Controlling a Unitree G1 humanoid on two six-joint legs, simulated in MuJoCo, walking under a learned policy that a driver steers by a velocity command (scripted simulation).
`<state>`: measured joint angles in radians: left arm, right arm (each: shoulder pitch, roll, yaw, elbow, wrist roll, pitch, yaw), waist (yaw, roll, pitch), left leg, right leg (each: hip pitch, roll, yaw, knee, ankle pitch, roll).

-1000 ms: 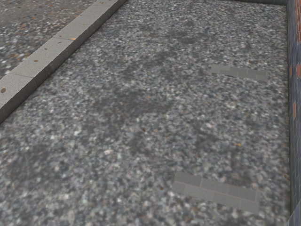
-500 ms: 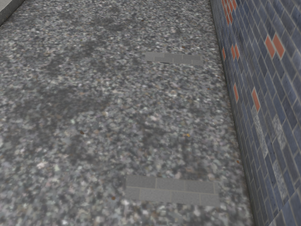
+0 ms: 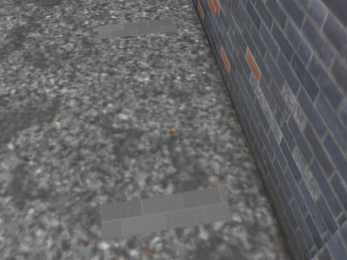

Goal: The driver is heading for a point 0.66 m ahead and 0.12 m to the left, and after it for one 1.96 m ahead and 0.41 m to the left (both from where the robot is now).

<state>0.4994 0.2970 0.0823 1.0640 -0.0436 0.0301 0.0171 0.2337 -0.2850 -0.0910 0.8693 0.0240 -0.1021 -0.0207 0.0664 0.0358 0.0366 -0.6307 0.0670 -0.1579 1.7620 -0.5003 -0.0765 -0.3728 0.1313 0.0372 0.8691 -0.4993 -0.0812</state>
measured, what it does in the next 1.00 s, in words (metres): goes down: left foot 0.21 m lower, then right foot 0.20 m lower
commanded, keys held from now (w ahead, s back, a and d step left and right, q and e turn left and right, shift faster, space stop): w+e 0.14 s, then w+q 0.62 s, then q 0.24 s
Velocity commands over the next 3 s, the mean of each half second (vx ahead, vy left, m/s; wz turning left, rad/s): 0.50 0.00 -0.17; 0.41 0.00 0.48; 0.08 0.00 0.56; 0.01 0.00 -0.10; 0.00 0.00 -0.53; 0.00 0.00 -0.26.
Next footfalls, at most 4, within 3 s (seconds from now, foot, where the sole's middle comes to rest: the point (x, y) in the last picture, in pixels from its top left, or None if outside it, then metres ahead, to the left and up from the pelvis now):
0.22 left None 0.20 0.15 -0.94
0.56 right None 0.49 -0.16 -1.14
1.00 left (170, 230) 0.75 0.13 -1.14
1.44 right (194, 211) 0.86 0.01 -1.14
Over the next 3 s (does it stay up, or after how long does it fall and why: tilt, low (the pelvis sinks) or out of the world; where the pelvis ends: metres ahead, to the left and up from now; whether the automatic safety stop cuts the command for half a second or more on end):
stays up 0.78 0.14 -0.37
